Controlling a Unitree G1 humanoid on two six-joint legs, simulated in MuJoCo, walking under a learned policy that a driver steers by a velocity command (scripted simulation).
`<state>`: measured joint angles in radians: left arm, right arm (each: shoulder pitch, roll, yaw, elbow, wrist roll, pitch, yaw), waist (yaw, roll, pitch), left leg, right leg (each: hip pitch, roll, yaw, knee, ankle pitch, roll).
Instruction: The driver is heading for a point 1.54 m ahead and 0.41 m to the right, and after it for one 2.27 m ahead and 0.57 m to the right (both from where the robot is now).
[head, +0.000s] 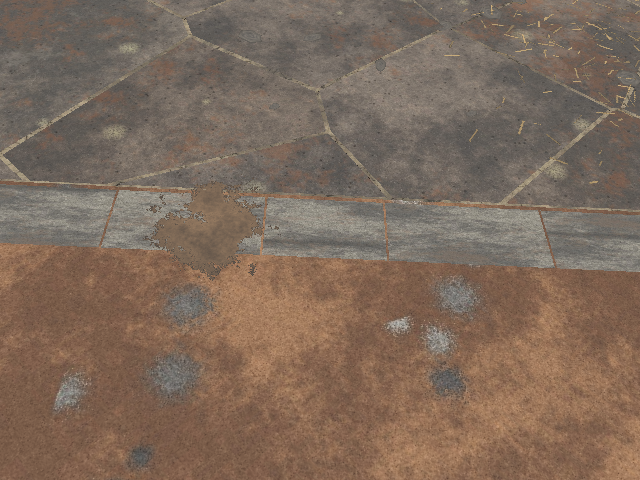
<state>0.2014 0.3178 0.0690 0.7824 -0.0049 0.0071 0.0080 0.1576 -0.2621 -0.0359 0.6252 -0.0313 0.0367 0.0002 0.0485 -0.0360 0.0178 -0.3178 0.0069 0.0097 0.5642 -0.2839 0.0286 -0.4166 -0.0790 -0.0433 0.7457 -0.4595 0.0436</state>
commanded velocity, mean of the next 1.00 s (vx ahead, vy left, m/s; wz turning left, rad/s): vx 0.00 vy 0.00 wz -0.24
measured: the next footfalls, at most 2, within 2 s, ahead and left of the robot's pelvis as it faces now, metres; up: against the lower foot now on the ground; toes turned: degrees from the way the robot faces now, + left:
right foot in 0.42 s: +0.00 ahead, -0.14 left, +0.00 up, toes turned -26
left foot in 1.04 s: +0.08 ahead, +0.08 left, +0.00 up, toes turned -9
